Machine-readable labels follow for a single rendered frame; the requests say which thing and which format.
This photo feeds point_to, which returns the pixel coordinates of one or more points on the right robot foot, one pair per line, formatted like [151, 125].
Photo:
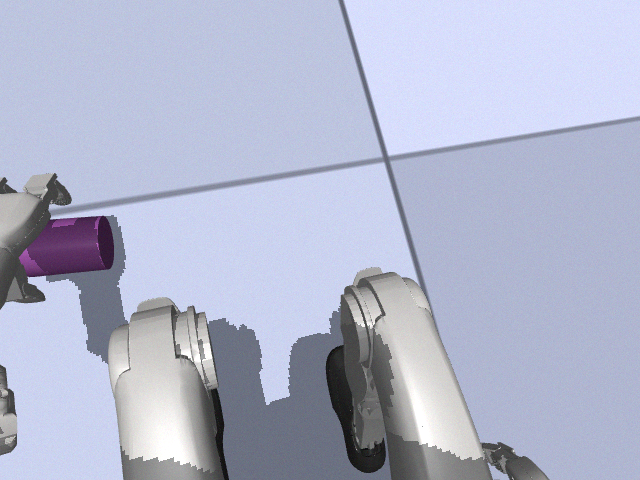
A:
[364, 460]

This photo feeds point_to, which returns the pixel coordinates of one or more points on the left robot arm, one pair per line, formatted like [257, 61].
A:
[8, 417]

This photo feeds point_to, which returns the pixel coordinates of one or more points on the right robot hand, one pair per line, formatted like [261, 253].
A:
[506, 461]

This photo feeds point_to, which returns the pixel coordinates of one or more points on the can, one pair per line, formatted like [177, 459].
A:
[70, 245]

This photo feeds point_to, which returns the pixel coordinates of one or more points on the left robot foot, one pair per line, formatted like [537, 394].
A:
[220, 429]

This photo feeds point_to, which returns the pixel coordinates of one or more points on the left robot hand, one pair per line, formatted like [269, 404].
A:
[23, 216]

